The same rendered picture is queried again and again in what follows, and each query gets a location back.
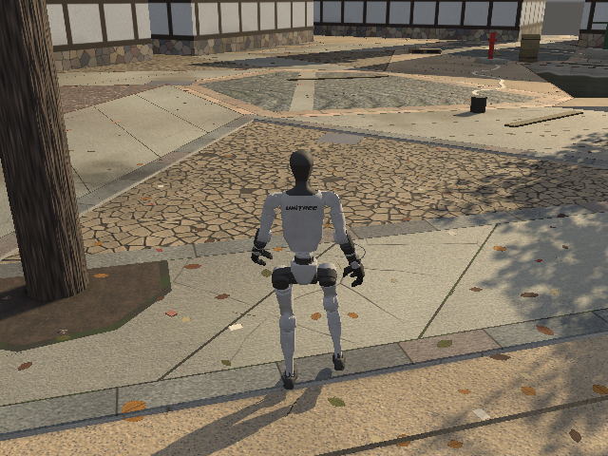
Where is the robot left upper arm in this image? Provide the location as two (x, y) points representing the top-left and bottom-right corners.
(257, 192), (283, 243)

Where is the robot left forearm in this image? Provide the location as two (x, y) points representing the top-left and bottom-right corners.
(252, 228), (267, 256)

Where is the robot right forearm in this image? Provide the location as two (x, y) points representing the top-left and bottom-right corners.
(340, 230), (362, 269)

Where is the robot head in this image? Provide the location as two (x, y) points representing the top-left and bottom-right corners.
(286, 150), (318, 196)

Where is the left robot hand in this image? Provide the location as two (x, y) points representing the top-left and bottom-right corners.
(251, 250), (273, 266)

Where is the humanoid robot torso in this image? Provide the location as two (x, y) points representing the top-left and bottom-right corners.
(280, 186), (325, 285)

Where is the right robot hand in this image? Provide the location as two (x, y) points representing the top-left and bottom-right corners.
(343, 259), (365, 287)

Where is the robot right upper arm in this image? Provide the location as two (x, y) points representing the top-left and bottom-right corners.
(322, 191), (349, 245)

